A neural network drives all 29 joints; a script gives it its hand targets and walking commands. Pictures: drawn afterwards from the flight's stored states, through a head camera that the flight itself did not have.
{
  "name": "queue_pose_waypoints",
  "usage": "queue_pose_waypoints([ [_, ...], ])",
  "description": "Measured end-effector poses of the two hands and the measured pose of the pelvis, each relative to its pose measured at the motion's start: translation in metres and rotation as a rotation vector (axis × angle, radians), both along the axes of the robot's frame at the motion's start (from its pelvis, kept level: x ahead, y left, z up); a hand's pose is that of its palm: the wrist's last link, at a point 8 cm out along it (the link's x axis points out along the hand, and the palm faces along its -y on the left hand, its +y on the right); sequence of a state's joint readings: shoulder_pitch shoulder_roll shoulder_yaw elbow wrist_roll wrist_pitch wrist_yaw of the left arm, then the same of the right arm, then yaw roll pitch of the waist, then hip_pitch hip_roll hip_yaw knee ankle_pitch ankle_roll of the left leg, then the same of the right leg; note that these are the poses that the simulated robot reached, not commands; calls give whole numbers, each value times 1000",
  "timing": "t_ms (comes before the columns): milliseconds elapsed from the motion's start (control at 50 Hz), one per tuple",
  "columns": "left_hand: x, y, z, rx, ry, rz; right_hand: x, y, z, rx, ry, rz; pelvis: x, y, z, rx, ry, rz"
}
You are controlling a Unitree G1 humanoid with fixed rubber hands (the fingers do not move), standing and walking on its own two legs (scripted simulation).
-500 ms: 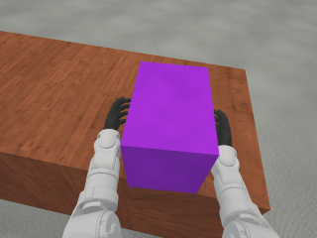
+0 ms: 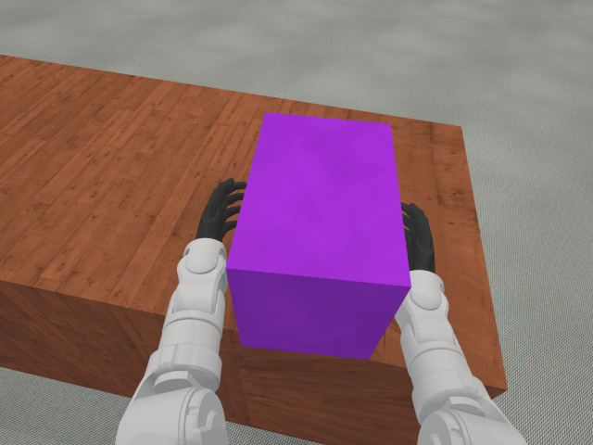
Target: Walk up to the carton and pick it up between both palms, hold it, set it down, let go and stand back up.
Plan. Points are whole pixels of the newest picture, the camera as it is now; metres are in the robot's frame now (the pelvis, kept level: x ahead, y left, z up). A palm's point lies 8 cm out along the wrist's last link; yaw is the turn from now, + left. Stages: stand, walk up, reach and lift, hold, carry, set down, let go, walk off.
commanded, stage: reach and lift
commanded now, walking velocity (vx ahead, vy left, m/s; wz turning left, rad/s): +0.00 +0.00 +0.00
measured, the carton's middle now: (316, 234) +0.42 +0.00 +0.03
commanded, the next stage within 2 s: none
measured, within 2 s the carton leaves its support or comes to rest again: leaves its support in 0.26 s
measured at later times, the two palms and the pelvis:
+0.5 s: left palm (217, 236) +0.37 +0.14 +0.08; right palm (427, 274) +0.34 -0.15 +0.06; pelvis -0.01 +0.00 +0.00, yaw +0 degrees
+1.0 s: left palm (212, 210) +0.37 +0.14 +0.13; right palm (438, 238) +0.36 -0.15 +0.12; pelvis -0.01 +0.00 +0.00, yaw +1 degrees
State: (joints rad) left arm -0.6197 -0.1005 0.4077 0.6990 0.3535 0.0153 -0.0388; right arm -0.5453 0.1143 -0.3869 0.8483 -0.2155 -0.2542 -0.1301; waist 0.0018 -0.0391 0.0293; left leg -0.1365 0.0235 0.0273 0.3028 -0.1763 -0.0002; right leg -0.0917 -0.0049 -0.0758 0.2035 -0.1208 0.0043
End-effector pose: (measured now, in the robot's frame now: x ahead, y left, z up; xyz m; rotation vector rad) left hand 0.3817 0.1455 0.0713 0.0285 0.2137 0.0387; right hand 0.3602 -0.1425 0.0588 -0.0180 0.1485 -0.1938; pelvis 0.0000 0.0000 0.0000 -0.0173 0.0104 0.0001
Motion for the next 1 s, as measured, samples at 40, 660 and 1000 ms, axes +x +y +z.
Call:
queue_pose_waypoints([
  [40,0,0,0,0,1,-1,0,0,0,-2,0,0,0,0,0,0,2,-1],
  [660,-14,-14,38,10,-6,-12,-22,-12,26,33,-11,-25,-23,1,-1,3,-7,-14],
  [1000,-10,-8,61,28,-8,19,-4,-7,59,19,-11,22,-10,-4,-1,-1,-80,12],
])
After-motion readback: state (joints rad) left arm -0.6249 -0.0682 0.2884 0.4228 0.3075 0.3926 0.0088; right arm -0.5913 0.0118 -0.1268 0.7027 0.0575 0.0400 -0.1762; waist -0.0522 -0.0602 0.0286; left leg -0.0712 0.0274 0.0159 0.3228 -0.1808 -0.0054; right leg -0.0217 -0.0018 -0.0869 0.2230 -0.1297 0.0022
